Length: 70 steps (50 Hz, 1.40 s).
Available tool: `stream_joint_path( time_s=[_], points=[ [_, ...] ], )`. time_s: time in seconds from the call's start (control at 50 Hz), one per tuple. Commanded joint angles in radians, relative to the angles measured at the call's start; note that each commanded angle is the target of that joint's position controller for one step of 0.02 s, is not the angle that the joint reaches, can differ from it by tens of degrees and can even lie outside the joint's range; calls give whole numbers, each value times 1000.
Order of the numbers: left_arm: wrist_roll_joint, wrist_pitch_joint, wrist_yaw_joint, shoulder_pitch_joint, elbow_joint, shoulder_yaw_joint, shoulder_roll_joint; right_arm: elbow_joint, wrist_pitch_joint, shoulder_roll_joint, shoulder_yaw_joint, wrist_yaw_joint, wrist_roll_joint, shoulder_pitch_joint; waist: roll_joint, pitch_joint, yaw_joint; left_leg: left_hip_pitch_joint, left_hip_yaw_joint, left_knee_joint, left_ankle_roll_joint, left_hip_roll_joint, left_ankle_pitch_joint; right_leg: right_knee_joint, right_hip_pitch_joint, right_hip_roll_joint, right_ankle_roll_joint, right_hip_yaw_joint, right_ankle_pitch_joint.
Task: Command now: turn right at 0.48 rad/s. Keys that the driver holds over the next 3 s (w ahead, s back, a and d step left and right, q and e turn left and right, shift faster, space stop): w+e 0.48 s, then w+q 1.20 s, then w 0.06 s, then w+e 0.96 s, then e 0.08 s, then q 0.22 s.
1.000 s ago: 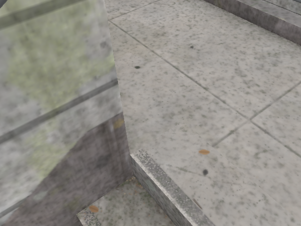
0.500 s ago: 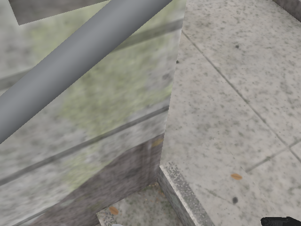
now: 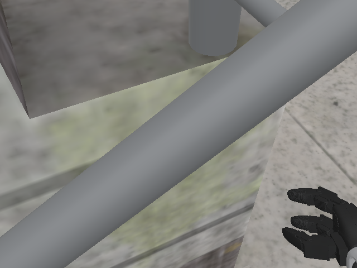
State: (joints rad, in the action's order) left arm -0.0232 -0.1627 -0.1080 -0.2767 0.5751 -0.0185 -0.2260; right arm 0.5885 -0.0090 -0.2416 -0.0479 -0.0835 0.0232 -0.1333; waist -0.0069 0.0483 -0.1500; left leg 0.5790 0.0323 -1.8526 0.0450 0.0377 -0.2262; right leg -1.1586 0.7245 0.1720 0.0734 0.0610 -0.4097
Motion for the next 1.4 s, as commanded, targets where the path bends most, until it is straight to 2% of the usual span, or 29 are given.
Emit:
stream_joint_path(
  time_s=[0.02,0.06,0.08,0.14,0.16,0.18,0.22,0.26,0.28,0.32,0.36,0.42,0.46,0.5,0.58,0.62,0.64,0.66,0.68,0.72,0.76,0.84,1.0,1.08,1.12,1.16,1.24,1.3,1.4],
  points=[
    [17,11,-31,471,-195,-49,-150,-86,-32,-26,31,3,-16,188,-136,-147,245,-135,-31,98,29,79,-10,827,-11,-164,148,355,878],
    [7,39,-44,223,-128,-51,-87,-85,-14,-84,33,83,-20,52,44,-113,97,-148,-25,629,54,65,-46,714,-276,-79,48,212,1049],
    [-17,46,-46,118,-66,-58,-103,-143,-19,-20,60,112,-16,20,17,-73,75,-89,-28,763,31,78,-82,710,-395,-82,57,223,1118],
    [43,54,10,141,-43,-99,-141,-123,-22,2,93,119,-33,20,-50,-124,18,-273,37,1494,-24,-14,108,835,-626,-44,-40,210,950],
    [66,81,33,126,-43,-108,-138,-111,-27,30,98,118,-10,19,32,-81,37,-434,-7,1720,-22,-28,429,765,-574,13,-96,132,865],
    [83,101,60,68,-23,-128,-140,-95,-19,87,112,138,0,-90,284,-100,26,-426,-16,1732,9,-66,560,414,-508,13,-84,133,184],
    [100,99,61,122,-110,-179,-210,-116,-42,22,84,144,-5,-133,296,-184,35,-817,188,1484,-59,-440,1783,-169,-5,50,-184,131,-181],
    [47,54,40,-7,-80,-189,-233,-110,-45,-15,52,175,10,-158,41,-312,3,-879,145,1469,-156,-538,1641,-614,125,-12,-195,132,-217],
    [4,46,44,-102,7,-154,-223,-73,-39,-29,37,187,22,22,-92,-285,38,-793,40,1449,-173,-440,992,-639,53,-18,-174,127,-125],
    [-34,30,63,-70,-8,-132,-167,-85,-19,-36,33,179,22,25,-33,-186,67,-635,-49,1451,-185,-283,580,-567,53,-19,-182,89,32],
    [-7,37,83,-38,-16,-112,-118,-75,4,-24,34,152,1,120,120,-155,114,-621,-84,1446,-209,-208,409,-409,50,-30,-181,40,105],
    [25,66,106,47,-47,-94,-112,-93,-7,-59,21,101,4,169,208,-171,139,-620,-17,1455,-178,-295,441,-208,4,-89,-209,-14,112],
    [-5,65,93,71,-65,-88,-109,-108,-36,-80,6,96,14,194,200,-211,137,-615,20,1443,-178,-377,606,-112,-72,-129,-209,11,73],
    [-43,62,89,14,-65,-90,-127,-102,-34,-89,4,112,12,296,257,-200,163,-533,19,1463,-198,-387,215,-146,-97,-161,-192,20,-5],
    [12,80,99,-57,-74,-47,-74,-49,-22,-123,-11,133,30,278,398,-186,109,-325,-57,1506,-181,-297,223,443,-480,-219,-58,-23,-91],
    [1,109,93,-207,0,-54,-63,12,12,-97,-27,137,-14,323,140,-143,26,-243,-105,1254,-125,-223,248,783,-654,-173,-15,-67,199],
    [-20,141,88,-115,-4,-33,-47,25,32,-6,-4,110,-16,361,-165,-64,60,20,-139,1003,-80,-136,-178,786,-745,-227,-27,31,370],
    [0,157,65,-36,-46,-31,-121,16,56,94,20,96,17,432,-380,-61,163,82,-142,835,-12,-42,-327,660,-636,-419,17,134,1124],
    [-13,157,43,-116,-19,-45,-143,11,77,50,13,112,-1,443,-439,-180,71,-44,-72,794,8,-71,-349,820,-482,-466,96,206,589],
    [-9,165,54,82,-37,1,-17,65,101,-16,-20,117,9,471,-347,50,165,-53,-66,696,44,-43,-230,879,-276,-353,84,109,268],
    [0,176,48,137,-45,8,21,91,117,-58,-40,114,1,489,-294,69,182,-23,-89,808,49,-44,-247,832,-382,-309,90,29,369],
    [-22,193,22,42,-36,-28,-72,63,85,4,-31,95,15,431,-80,-42,123,47,27,751,-23,-19,-261,734,-557,-501,182,158,527],
    [-26,164,17,38,-9,-64,-117,22,55,43,-2,78,-13,455,-103,-97,146,-155,-134,1228,-69,9,-232,644,-556,-450,138,83,563],
    [-20,142,-3,-10,52,-98,-177,2,63,8,-14,19,25,473,-26,-48,182,-247,-83,1209,-119,-10,-112,673,-358,-490,81,99,111],
    [-38,134,21,66,40,-80,-115,30,43,1,-14,42,7,564,65,-29,234,-390,11,1305,-145,-41,-121,565,-172,-385,-3,-42,-152],
    [-21,121,43,91,-16,-51,-49,-38,19,-88,-34,91,8,591,214,-92,259,-394,538,1568,-234,-370,143,31,-102,-164,-109,-96,-249],
    [-48,99,50,104,-26,-41,-63,-86,33,-78,-20,149,28,429,-2,-94,178,-305,351,1517,-270,-251,76,-307,-83,-191,-110,9,-11],
    [-40,81,68,81,-33,-40,-81,-104,33,-60,-6,158,-7,441,32,-67,166,-301,318,1553,-229,-174,-118,-231,-83,-180,-99,12,97],
    [-31,84,40,163,-75,-12,-34,-56,33,-72,-18,163,1,533,51,-93,205,-409,409,1512,-315,-194,80,-254,-8,-152,-109,14,18]
  ],
)
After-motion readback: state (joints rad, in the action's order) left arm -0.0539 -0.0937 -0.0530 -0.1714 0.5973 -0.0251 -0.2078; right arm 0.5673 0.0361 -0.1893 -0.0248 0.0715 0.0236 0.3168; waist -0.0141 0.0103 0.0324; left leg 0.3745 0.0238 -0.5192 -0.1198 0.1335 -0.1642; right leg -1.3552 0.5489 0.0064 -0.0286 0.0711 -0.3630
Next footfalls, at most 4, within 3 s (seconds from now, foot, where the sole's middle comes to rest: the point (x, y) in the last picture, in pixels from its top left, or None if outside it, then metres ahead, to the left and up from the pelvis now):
0.16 left None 0.05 0.01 -0.68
0.64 right None -0.16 -0.26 -0.68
1.04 left None -0.09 -0.10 -0.68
1.64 right None -0.17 -0.27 -0.68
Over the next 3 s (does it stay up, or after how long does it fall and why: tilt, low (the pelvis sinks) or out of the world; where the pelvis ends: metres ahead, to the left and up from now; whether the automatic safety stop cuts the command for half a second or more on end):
stays up -0.38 -0.11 -0.06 its command is cut before an obstacle from the start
